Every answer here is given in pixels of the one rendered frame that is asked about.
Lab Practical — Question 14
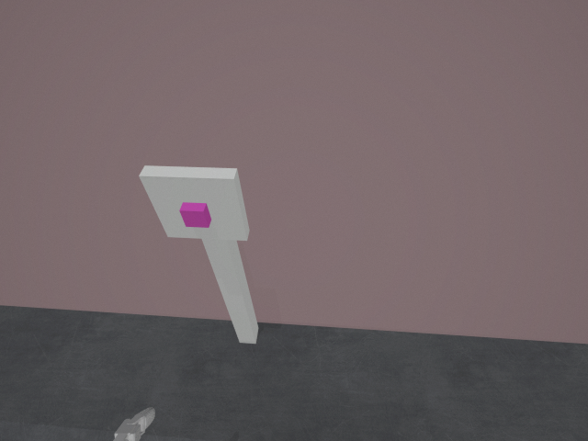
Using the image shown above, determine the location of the button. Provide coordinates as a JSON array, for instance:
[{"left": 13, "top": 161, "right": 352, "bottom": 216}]
[{"left": 179, "top": 202, "right": 211, "bottom": 228}]

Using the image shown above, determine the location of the robot left hand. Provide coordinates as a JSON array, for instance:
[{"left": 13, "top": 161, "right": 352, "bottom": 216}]
[{"left": 113, "top": 407, "right": 155, "bottom": 441}]

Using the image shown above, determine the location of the panel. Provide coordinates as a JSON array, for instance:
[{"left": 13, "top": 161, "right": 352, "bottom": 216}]
[{"left": 139, "top": 165, "right": 258, "bottom": 344}]

